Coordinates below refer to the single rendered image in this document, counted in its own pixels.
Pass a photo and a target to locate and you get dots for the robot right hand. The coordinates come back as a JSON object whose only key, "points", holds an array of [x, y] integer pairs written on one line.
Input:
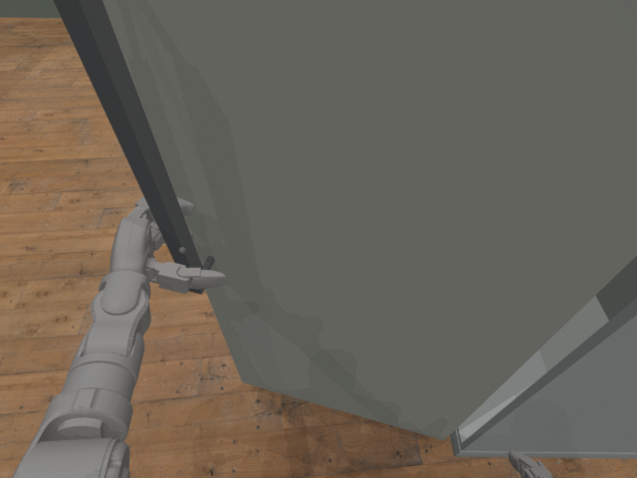
{"points": [[527, 467]]}

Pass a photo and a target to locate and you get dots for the fridge door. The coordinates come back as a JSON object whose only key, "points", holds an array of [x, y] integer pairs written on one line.
{"points": [[408, 198]]}

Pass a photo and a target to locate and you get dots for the handle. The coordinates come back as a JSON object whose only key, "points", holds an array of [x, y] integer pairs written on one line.
{"points": [[91, 31]]}

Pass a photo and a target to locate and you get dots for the left robot forearm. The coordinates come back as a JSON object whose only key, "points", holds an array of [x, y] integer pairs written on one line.
{"points": [[95, 399]]}

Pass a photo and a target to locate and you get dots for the left robot upper arm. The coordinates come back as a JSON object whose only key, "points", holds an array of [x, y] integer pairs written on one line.
{"points": [[78, 458]]}

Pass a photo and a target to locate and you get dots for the robot left hand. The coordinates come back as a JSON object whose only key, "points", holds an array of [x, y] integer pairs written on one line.
{"points": [[138, 236]]}

